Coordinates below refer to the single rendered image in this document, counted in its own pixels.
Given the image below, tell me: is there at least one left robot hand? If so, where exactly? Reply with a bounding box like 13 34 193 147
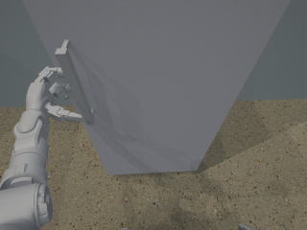
26 66 83 124

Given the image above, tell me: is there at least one handle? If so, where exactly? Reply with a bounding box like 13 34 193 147
55 39 95 126

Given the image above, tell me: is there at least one fridge door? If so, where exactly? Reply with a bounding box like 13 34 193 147
22 0 291 175

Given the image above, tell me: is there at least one left robot forearm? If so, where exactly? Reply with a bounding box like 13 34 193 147
0 110 50 191

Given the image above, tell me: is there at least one left robot upper arm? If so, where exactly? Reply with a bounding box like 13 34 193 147
0 183 53 230

